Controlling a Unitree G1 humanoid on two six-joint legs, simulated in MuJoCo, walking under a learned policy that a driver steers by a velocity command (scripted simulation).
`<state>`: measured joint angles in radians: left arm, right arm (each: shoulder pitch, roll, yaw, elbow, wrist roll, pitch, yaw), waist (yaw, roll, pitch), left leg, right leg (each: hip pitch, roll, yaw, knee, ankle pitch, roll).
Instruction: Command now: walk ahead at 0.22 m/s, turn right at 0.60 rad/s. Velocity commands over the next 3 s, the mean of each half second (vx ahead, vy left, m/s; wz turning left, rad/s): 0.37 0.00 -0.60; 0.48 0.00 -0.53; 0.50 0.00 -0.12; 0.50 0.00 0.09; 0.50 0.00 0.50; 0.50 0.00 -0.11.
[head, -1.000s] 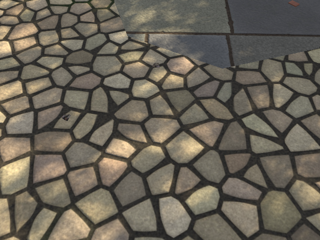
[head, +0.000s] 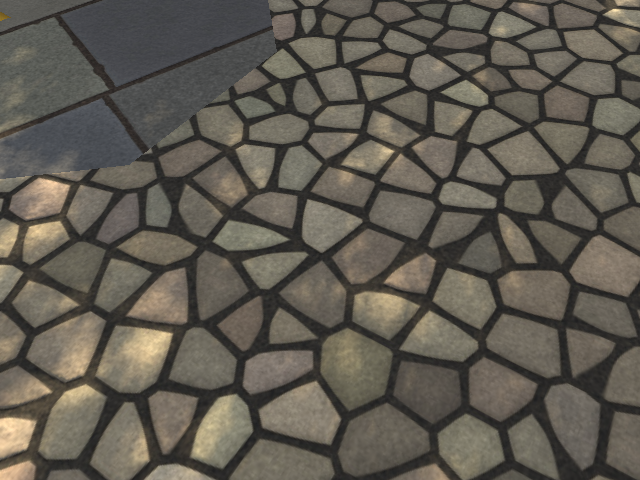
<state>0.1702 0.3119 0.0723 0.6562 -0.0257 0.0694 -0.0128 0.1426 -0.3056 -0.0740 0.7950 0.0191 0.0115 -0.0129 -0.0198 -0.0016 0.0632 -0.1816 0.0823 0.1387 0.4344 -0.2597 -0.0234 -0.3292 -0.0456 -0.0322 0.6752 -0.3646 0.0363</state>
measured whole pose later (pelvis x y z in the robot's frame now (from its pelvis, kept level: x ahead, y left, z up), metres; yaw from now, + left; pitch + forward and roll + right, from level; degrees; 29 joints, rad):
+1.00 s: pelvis +0.45 -0.16 -0.02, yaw -33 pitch +2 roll +3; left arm 0.07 0.28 0.04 0.57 -0.01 -0.03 -0.04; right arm 0.35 -0.32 -0.07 0.87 0.03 -0.06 0.01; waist -0.08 -0.02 0.05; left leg 0.11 0.05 0.22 0.32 -0.42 -0.06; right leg -0.53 -0.04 -0.02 0.57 -0.11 -0.08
